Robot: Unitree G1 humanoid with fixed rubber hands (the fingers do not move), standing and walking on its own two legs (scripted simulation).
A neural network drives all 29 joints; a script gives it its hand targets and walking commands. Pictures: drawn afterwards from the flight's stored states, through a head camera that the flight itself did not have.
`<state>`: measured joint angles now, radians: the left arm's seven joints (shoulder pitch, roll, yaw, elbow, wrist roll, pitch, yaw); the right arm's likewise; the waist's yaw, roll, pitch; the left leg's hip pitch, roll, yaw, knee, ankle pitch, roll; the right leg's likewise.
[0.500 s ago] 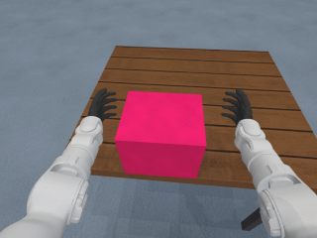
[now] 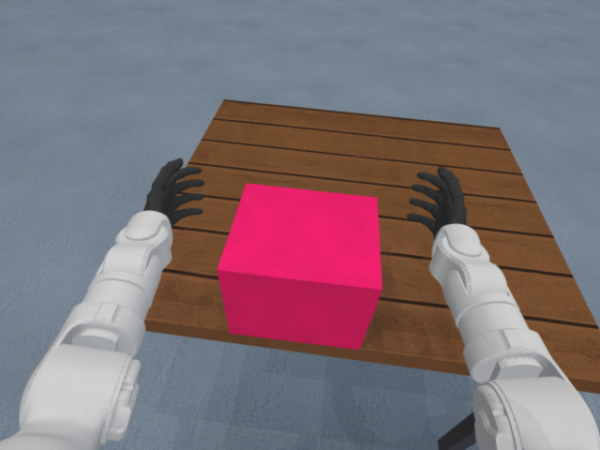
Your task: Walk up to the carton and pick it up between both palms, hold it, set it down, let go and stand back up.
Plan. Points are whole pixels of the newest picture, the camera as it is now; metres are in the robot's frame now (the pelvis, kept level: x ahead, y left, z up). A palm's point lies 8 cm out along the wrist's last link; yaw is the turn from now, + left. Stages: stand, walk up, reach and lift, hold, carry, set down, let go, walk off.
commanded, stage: set down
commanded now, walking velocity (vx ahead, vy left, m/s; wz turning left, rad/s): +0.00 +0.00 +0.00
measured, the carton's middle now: (302, 266) +0.43 -0.01 +0.00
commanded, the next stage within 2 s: none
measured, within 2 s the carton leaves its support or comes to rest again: neither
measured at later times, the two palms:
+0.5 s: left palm (138, 267) +0.37 +0.22 +0.08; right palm (446, 274) +0.35 -0.19 +0.09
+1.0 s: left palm (118, 341) +0.28 +0.23 +0.04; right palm (457, 355) +0.25 -0.19 +0.04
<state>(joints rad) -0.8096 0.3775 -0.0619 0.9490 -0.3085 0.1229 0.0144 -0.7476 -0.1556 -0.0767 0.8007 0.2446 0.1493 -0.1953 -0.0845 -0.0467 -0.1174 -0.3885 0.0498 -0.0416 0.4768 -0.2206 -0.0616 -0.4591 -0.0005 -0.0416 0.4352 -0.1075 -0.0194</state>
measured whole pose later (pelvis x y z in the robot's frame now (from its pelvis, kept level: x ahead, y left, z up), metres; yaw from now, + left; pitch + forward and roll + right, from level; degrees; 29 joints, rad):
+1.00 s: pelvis +0.04 +0.04 +0.01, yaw -3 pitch -5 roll -1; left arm 0.13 0.22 -0.01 0.11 -0.18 0.10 0.02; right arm 0.17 -0.16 -0.04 0.14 0.20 -0.04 -0.08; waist 0.00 0.01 0.06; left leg -0.04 0.04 0.02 0.42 -0.29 -0.01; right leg -0.11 0.00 0.03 0.34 -0.14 0.03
